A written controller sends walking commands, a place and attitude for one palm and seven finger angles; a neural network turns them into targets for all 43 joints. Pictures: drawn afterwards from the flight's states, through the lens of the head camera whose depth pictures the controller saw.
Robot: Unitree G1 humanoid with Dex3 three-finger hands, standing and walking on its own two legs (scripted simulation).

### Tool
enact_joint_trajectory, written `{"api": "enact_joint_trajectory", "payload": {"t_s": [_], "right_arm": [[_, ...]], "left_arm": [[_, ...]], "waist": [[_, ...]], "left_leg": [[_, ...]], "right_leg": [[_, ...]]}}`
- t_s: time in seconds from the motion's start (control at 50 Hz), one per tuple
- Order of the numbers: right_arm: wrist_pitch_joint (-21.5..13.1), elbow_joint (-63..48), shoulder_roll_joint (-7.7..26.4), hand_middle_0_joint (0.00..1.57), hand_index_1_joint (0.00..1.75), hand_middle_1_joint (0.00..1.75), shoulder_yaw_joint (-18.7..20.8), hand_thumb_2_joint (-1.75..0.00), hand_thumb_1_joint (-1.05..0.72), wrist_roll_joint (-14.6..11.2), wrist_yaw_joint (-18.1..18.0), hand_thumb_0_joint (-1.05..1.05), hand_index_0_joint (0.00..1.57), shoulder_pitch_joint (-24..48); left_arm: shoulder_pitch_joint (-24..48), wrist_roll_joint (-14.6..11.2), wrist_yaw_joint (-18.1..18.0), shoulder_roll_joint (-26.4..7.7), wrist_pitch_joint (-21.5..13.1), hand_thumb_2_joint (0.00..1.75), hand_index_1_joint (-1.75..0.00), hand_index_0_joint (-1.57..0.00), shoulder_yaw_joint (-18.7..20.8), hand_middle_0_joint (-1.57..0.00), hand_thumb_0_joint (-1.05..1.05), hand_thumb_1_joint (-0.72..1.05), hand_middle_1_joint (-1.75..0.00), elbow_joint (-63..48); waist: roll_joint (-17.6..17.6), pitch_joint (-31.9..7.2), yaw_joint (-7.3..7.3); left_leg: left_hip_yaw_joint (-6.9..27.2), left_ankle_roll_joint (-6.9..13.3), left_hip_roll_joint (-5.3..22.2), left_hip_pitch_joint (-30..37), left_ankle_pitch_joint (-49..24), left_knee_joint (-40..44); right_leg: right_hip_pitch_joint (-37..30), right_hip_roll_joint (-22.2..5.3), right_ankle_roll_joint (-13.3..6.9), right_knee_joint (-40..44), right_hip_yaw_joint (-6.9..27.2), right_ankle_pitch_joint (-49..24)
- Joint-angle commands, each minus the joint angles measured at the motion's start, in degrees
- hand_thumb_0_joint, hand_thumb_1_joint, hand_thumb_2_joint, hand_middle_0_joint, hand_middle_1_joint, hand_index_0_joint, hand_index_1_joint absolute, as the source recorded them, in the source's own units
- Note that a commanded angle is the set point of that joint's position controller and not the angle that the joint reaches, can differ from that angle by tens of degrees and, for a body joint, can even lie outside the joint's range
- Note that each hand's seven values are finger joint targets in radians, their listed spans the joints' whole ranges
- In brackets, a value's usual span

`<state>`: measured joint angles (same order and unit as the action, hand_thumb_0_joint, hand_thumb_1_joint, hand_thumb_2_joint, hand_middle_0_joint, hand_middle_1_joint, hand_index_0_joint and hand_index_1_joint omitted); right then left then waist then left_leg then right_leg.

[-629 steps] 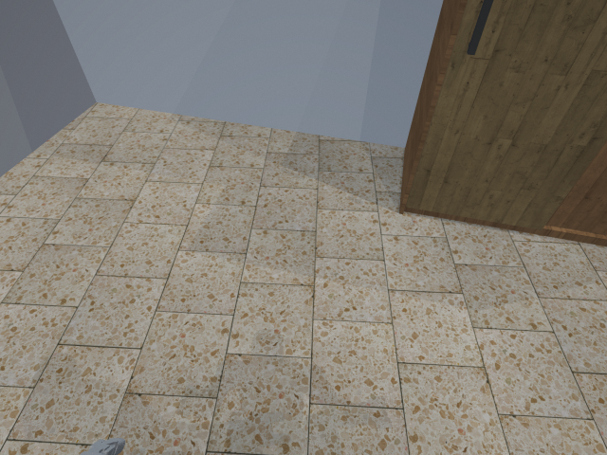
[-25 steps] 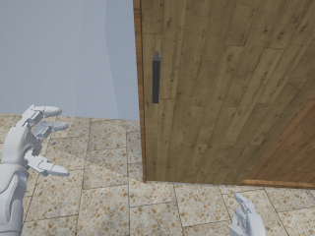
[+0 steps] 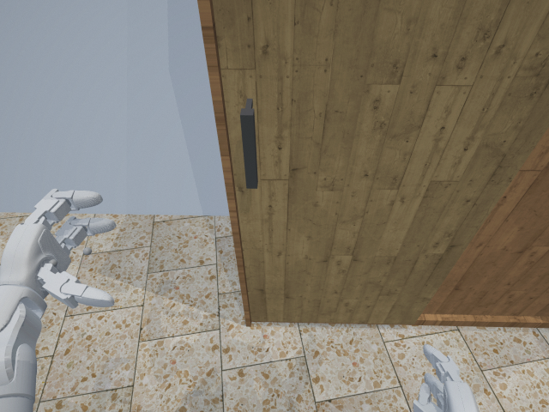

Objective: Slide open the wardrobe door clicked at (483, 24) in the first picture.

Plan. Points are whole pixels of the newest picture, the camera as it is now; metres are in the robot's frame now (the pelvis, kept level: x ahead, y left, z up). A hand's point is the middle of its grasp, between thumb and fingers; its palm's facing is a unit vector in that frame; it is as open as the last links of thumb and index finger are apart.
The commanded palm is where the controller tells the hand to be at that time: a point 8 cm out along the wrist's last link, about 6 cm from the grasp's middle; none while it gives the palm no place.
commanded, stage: raise the hand with hooked fingers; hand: left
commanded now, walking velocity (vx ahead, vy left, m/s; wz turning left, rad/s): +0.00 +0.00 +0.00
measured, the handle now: (250, 145) +0.55 +0.10 +0.11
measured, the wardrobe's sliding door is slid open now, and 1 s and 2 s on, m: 0.00 0.00 0.00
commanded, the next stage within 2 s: move the hooked fingers beside the handle in 0.08 s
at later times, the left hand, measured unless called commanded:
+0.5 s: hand (121, 230) +0.31 +0.25 +0.12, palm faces +0.08 -1.00 +0.00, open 14.0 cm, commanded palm +0.29 +0.30 +0.13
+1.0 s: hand (162, 200) +0.38 +0.21 +0.12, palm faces +0.07 -1.00 +0.01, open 14.0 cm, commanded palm +0.35 +0.26 +0.12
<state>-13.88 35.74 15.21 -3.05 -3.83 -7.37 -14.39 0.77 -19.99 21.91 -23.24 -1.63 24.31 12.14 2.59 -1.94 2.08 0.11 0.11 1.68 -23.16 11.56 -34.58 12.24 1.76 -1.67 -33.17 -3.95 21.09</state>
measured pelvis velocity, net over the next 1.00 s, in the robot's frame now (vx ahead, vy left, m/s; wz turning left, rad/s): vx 0.00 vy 0.01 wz -0.02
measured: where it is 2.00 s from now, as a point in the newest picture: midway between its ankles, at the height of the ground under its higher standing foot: outside the picture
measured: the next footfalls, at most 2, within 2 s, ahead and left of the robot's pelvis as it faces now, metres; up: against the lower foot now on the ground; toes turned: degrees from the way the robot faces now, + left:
none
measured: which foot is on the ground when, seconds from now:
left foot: down 0.00-1.00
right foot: down 0.00-1.00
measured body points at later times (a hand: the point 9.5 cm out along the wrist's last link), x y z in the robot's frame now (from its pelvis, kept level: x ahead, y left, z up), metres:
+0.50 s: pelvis +0.00 -0.01 +0.00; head +0.00 -0.02 +0.45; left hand +0.30 +0.30 +0.13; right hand +0.17 -0.25 -0.08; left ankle +0.07 +0.12 -0.73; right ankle -0.04 -0.10 -0.73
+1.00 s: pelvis +0.00 +0.01 +0.00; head +0.01 +0.00 +0.45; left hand +0.37 +0.27 +0.12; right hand +0.13 -0.25 -0.10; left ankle +0.07 +0.12 -0.73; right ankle -0.04 -0.10 -0.73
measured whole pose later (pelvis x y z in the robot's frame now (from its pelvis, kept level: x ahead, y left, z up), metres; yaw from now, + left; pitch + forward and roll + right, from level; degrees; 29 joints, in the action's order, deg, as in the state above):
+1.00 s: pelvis +0.00 +0.01 +0.00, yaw -1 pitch +3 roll -1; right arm -7.8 37.7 14.5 -2.1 -3.2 -5.6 -15.6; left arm 20.6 -13.5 11.1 -18.7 -3.6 16.3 27.6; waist 1.9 -2.9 -1.0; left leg -1.2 0.7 1.6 -27.3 12.7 -37.0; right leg 17.2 1.4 -1.2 -36.5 -2.6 22.3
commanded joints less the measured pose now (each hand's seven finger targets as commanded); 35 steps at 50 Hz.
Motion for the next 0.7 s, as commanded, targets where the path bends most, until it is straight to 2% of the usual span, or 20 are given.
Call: {"api": "enact_joint_trajectory", "payload": {"t_s": [0.0,0.08,0.12,0.16,0.18,0.2,0.28,0.3,0.32,0.38,0.4,0.42,0.44,0.48,0.5,0.52,0.56,0.6,0.62,0.68], "right_arm": [[-3.03,-9.07,6.99,0.2,0.3,0.3,2.78,-0.9,-0.9,-0.38,-0.35,0.0,0.2,5.36],[-2.64,-9.38,6.88,0.2,0.3,0.3,2.87,-0.9,-0.9,-0.43,-0.25,0.0,0.2,5.77],[-2.4,-9.27,6.82,0.2,0.3,0.3,2.92,-0.9,-0.9,-0.37,-0.13,0.0,0.2,5.59],[-2.22,-9.35,6.72,0.2,0.3,0.3,2.93,-0.9,-0.9,-0.4,-0.01,0.0,0.2,5.82],[-2.15,-9.55,6.51,0.2,0.3,0.3,2.85,-0.9,-0.9,-0.42,0.04,0.0,0.2,5.87],[-2.04,-9.27,6.69,0.2,0.3,0.3,2.96,-0.9,-0.9,-0.38,0.08,0.0,0.2,5.36],[-1.5,-8.74,6.84,0.2,0.3,0.3,2.94,-0.9,-0.9,-0.52,-0.25,0.0,0.2,5.45],[-1.43,-8.46,6.88,0.2,0.3,0.3,3.09,-0.9,-0.9,-0.52,-0.31,0.0,0.2,5.16],[-1.36,-8.53,6.89,0.2,0.3,0.3,3.07,-0.9,-0.9,-0.45,-0.33,0.0,0.2,5.45],[-0.92,-8.3,6.8,0.2,0.3,0.3,3.02,-0.9,-0.9,-0.27,-0.33,0.0,0.2,5.26],[-0.69,-8.05,7.05,0.2,0.3,0.3,3.17,-0.9,-0.9,-0.22,-0.26,0.0,0.2,4.92],[-0.47,-8.0,6.92,0.2,0.3,0.3,3.15,-0.9,-0.9,-0.25,-0.26,0.0,0.2,5.2],[-0.42,-8.24,6.64,0.2,0.3,0.3,3.0,-0.9,-0.9,-0.2,-0.11,0.0,0.2,5.34],[-0.11,-8.16,6.62,0.2,0.3,0.3,3.02,-0.9,-0.9,-0.11,0.04,0.0,0.2,5.18],[0.02,-8.13,6.62,0.2,0.3,0.3,3.13,-0.9,-0.9,-0.08,0.15,0.0,0.2,4.91],[0.23,-7.94,6.71,0.2,0.3,0.3,3.09,-0.9,-0.9,-0.12,0.13,0.0,0.2,4.99],[0.41,-7.92,6.59,0.2,0.3,0.3,3.15,-0.9,-0.9,-0.15,0.3,0.0,0.2,4.83],[0.72,-7.89,6.84,0.2,0.3,0.3,3.28,-0.9,-0.9,-0.11,0.45,0.0,0.2,4.18],[0.93,-7.64,6.97,0.2,0.3,0.3,3.34,-0.9,-0.9,-0.15,0.43,0.0,0.2,4.3],[1.4,-7.58,6.89,0.2,0.3,0.3,3.47,-0.9,-0.9,-0.1,0.57,0.0,0.2,3.97]], "left_arm": [[13.34,-1.95,1.02,-14.82,-2.6,0.3,-1.2,-0.3,4.77,-0.3,0.0,-0.5,-1.2,-11.28],[14.44,-2.18,1.15,-15.27,-2.69,0.3,-1.2,-0.3,5.49,-0.3,0.0,-0.5,-1.2,-11.54],[13.84,-2.12,0.69,-15.41,-2.69,0.3,-1.2,-0.3,5.92,-0.3,0.0,-0.5,-1.2,-10.72],[14.81,-1.78,0.37,-15.31,-3.2,0.3,-1.2,-0.3,5.7,-0.3,0.0,-0.5,-1.2,-12.05],[15.36,-1.76,0.29,-14.12,-3.19,0.3,-1.2,-0.3,4.57,-0.3,0.0,-0.5,-1.2,-12.35],[15.89,-1.84,0.09,-14.44,-3.31,0.3,-1.2,-0.3,4.68,-0.3,0.0,-0.5,-1.2,-11.66],[20.24,-1.22,-0.23,-12.98,-3.07,0.3,-1.2,-0.3,2.54,-0.3,0.0,-0.5,-1.2,-9.46],[21.36,-1.13,-0.48,-12.97,-3.32,0.3,-1.2,-0.3,2.11,-0.3,0.0,-0.5,-1.2,-9.21],[21.96,-0.73,-0.7,-12.94,-3.14,0.3,-1.2,-0.3,1.87,-0.3,0.0,-0.5,-1.2,-9.05],[23.47,-0.02,-1.48,-13.44,-3.43,0.3,-1.2,-0.3,2.11,-0.3,0.0,-0.5,-1.2,-7.51],[23.5,0.05,-1.78,-14.41,-3.62,0.3,-1.2,-0.3,2.66,-0.3,0.0,-0.5,-1.2,-6.95],[24.44,0.43,-2.03,-14.65,-3.7,0.3,-1.2,-0.3,2.81,-0.3,0.0,-0.5,-1.2,-6.45],[26.04,0.39,-2.22,-13.27,-3.98,0.3,-1.2,-0.3,1.68,-0.3,0.0,-0.5,-1.2,-7.24],[26.83,0.86,-2.73,-13.64,-4.4,0.3,-1.2,-0.3,1.85,-0.3,0.0,-0.5,-1.2,-6.69],[25.65,0.89,-3.06,-13.61,-4.39,0.3,-1.2,-0.3,1.81,-0.3,0.0,-0.5,-1.2,-5.53],[26.98,1.1,-3.41,-13.54,-4.36,0.3,-1.2,-0.3,1.64,-0.3,0.0,-0.5,-1.2,-4.71],[29.19,1.4,-3.85,-11.22,-4.28,0.3,-1.2,-0.3,-0.61,-0.3,0.0,-0.5,-1.2,-4.95],[28.2,1.61,-4.36,-11.07,-4.01,0.3,-1.2,-0.3,-0.88,-0.3,0.0,-0.5,-1.2,-3.21],[29.98,1.88,-4.79,-11.59,-3.91,0.3,-1.2,-0.3,-0.63,-0.3,0.0,-0.5,-1.2,-2.8],[32.73,2.76,-5.87,-9.23,-3.71,0.3,-1.2,-0.3,-3.0,-0.3,0.0,-0.5,-1.2,-2.6]], "waist": [[0.35,-9.65,0.09],[0.77,-9.69,0.19],[-0.43,-9.51,0.25],[1.35,-10.33,0.3],[2.37,-10.11,0.14],[-0.26,-10.19,-0.09],[0.42,-8.58,-1.07],[-1.04,-8.98,-1.31],[0.93,-9.65,-1.07],[0.78,-10.9,-0.87],[-1.75,-11.44,-1.03],[0.06,-11.63,-0.8],[0.63,-12.13,-0.99],[2.68,-12.91,-0.7],[0.33,-12.41,-0.7],[0.67,-12.1,-0.88],[2.49,-12.23,-1.37],[0.11,-12.05,-1.28],[-0.05,-11.7,-1.54],[0.95,-12.46,-2.01]], "left_leg": [[0.98,2.26,-1.87,13.39,-4.56,2.65],[0.78,2.25,-2.07,13.71,-5.39,2.35],[0.65,2.3,-2.0,12.99,-5.72,2.03],[0.57,2.23,-2.03,14.04,-6.54,2.14],[0.47,2.24,-2.13,14.22,-6.42,2.03],[0.57,2.32,-1.93,13.57,-6.49,1.73],[0.63,2.26,-1.94,13.18,-4.39,1.88],[0.44,2.45,-1.87,12.91,-4.52,1.32],[0.53,2.38,-1.98,12.87,-4.23,1.48],[0.73,2.35,-2.03,13.16,-4.64,1.43],[0.53,2.53,-1.8,12.5,-5.18,0.82],[0.49,2.35,-1.86,12.34,-4.89,1.15],[0.56,2.4,-2.0,12.88,-5.35,1.09],[0.66,2.14,-1.92,13.47,-5.77,1.33],[0.46,2.41,-1.73,12.7,-5.42,0.94],[0.65,2.31,-1.7,12.28,-4.97,1.27],[0.74,2.22,-1.72,13.27,-4.82,1.38],[0.69,2.33,-1.53,12.37,-4.33,1.33],[0.81,2.34,-1.45,12.21,-4.31,1.39],[1.09,2.17,-1.38,13.16,-3.52,1.73]], "right_leg": [[7.69,-0.3,2.21,7.08,2.84,-14.2],[8.3,-0.47,2.42,6.53,3.1,-16.26],[8.17,-0.59,2.59,6.29,3.2,-17.09],[8.15,-0.49,2.36,5.83,3.0,-17.89],[8.61,-0.47,2.29,5.81,2.99,-17.73],[8.22,-0.39,2.46,5.76,2.9,-17.87],[10.43,-0.46,2.45,6.04,3.09,-15.57],[10.13,-0.56,2.7,6.06,3.41,-15.67],[10.08,-0.77,2.5,5.93,3.57,-15.26],[9.67,-0.77,2.23,5.52,3.42,-15.42],[9.16,-0.86,2.67,5.45,3.86,-16.61],[9.04,-0.91,2.41,5.21,3.74,-16.11],[9.01,-0.92,2.32,5.05,3.7,-16.81],[8.77,-0.62,1.8,4.55,2.99,-16.36],[9.05,-0.57,2.12,4.82,3.21,-16.15],[9.28,-0.57,1.98,4.73,3.07,-15.61],[10.18,-0.38,1.7,4.67,2.77,-15.01],[10.12,-0.21,1.79,4.74,2.48,-14.1],[10.5,-0.33,1.76,4.71,2.64,-14.43],[11.5,-0.13,1.51,4.53,2.22,-12.66]]}}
